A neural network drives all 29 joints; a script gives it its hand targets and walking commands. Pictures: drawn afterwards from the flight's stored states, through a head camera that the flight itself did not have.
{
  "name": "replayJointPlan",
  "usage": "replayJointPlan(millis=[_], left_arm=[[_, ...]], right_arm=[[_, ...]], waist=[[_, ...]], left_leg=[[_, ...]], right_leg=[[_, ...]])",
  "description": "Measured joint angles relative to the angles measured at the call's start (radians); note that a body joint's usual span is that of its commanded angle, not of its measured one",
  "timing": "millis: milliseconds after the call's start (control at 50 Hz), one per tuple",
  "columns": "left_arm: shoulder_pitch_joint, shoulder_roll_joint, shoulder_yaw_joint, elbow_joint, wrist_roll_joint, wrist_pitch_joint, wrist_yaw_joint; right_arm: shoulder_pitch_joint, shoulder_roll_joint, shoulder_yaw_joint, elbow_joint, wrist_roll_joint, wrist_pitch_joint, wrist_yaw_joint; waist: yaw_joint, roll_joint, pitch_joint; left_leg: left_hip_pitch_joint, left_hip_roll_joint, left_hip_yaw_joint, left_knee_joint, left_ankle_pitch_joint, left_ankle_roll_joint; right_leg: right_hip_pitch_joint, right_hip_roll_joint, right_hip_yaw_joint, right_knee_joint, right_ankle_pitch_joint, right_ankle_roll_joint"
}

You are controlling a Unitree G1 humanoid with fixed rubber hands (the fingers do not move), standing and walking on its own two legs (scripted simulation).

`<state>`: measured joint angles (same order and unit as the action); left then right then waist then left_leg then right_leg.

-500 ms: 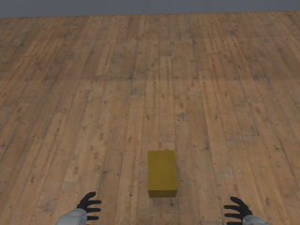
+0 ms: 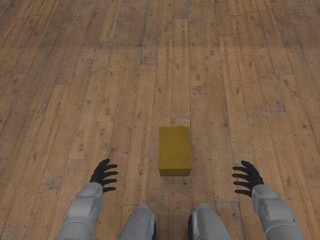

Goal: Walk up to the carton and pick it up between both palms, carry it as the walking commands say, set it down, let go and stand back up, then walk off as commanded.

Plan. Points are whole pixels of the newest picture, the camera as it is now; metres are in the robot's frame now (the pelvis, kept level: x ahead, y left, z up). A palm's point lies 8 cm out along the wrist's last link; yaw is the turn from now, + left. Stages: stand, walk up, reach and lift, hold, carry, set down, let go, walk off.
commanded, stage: reach and lift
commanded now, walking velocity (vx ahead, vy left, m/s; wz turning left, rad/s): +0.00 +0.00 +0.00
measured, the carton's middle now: (174, 152) +0.51 +0.00 -0.61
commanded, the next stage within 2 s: none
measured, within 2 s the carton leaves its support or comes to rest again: neither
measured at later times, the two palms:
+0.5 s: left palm (121, 141) +0.39 +0.17 -0.13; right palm (237, 137) +0.41 -0.19 -0.13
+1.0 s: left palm (127, 117) +0.49 +0.17 -0.16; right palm (229, 111) +0.52 -0.19 -0.16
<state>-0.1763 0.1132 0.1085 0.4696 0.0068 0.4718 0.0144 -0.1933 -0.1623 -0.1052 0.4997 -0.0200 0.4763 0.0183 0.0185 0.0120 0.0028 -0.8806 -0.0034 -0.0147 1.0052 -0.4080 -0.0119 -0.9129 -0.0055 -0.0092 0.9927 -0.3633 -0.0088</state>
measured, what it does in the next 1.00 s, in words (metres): stands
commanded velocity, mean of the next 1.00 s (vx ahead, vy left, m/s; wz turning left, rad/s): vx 0.00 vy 0.00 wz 0.00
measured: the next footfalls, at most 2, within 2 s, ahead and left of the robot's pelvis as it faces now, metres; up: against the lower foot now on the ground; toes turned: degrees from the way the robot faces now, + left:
none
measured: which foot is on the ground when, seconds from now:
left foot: down 0.00-1.00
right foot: down 0.00-1.00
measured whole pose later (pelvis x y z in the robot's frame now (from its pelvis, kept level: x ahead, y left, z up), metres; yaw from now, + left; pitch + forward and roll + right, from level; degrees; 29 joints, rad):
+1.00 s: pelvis +0.00 -0.01 -0.03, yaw +2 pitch +47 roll +2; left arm -1.05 0.08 0.39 0.73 0.10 0.10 0.10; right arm -1.15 -0.22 -0.38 0.87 -0.15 0.12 0.02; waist 0.01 0.00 -0.03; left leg -1.49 -0.03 -0.04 0.97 -0.30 -0.04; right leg -1.53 0.02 0.03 0.97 -0.27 -0.01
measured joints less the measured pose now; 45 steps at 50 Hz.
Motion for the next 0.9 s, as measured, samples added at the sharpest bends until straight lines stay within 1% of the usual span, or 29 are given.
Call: replayJointPlan(millis=[120, 200, 280, 380, 500, 580, 700, 800, 900], left_arm=[[-0.226, -0.015, 0.045, 0.094, 0.007, 0.025, 0.034], [-0.347, -0.032, 0.079, 0.153, 0.018, 0.011, 0.062], [-0.443, -0.048, 0.117, 0.203, 0.028, -0.03, 0.09], [-0.543, -0.056, 0.148, 0.249, 0.027, -0.104, 0.125], [-0.641, -0.046, 0.16, 0.299, 0.018, -0.193, 0.15], [-0.692, -0.032, 0.175, 0.334, 0.014, -0.255, 0.15], [-0.774, -0.009, 0.209, 0.361, 0.016, -0.329, 0.132], [-0.854, 0.0, 0.239, 0.35, 0.035, -0.351, 0.116], [-0.895, -0.007, 0.267, 0.303, 0.067, -0.36, 0.102]], right_arm=[[-0.242, -0.021, -0.034, 0.119, -0.003, 0.017, -0.007], [-0.38, -0.02, -0.055, 0.199, -0.011, 0.001, -0.021], [-0.487, -0.011, -0.076, 0.263, -0.022, -0.038, -0.041], [-0.592, -0.012, -0.094, 0.318, -0.026, -0.106, -0.063], [-0.707, -0.045, -0.1, 0.379, -0.017, -0.189, -0.069], [-0.778, -0.065, -0.107, 0.429, -0.009, -0.249, -0.065], [-0.881, -0.08, -0.145, 0.475, -0.023, -0.32, -0.052], [-0.959, -0.087, -0.19, 0.472, -0.052, -0.342, -0.034], [-0.993, -0.08, -0.234, 0.425, -0.092, -0.35, -0.018]], waist=[[0.004, -0.001, 0.046], [0.006, -0.003, 0.059], [0.006, -0.007, 0.059], [0.002, -0.007, 0.048], [0.004, 0.002, 0.033], [0.007, 0.002, 0.012], [0.005, -0.005, -0.019], [0.003, -0.013, -0.016], [-0.002, -0.016, -0.011]], left_leg=[[-0.07, -0.002, 0.0, 0.037, 0.019, -0.004], [-0.13, 0.001, 0.001, 0.049, 0.034, -0.007], [-0.2, 0.003, 0.003, 0.058, 0.045, -0.01], [-0.288, 0.001, 0.003, 0.067, 0.056, -0.012], [-0.372, -0.002, 0.001, 0.059, 0.067, -0.014], [-0.423, -0.003, 0.0, 0.05, 0.071, -0.016], [-0.506, -0.008, -0.004, 0.038, 0.075, -0.021], [-0.559, -0.013, -0.009, 0.023, 0.081, -0.024], [-0.592, -0.018, -0.016, -0.002, 0.09, -0.026]], right_leg=[[-0.07, 0.001, 0.002, 0.036, 0.02, -0.002], [-0.131, 0.004, 0.005, 0.047, 0.037, -0.003], [-0.203, 0.009, 0.009, 0.057, 0.05, -0.005], [-0.293, 0.011, 0.014, 0.067, 0.061, -0.004], [-0.377, 0.013, 0.019, 0.061, 0.071, -0.003], [-0.43, 0.016, 0.022, 0.052, 0.076, -0.003], [-0.516, 0.017, 0.026, 0.048, 0.076, -0.005], [-0.571, 0.018, 0.03, 0.04, 0.078, -0.006], [-0.603, 0.019, 0.032, 0.018, 0.083, -0.006]])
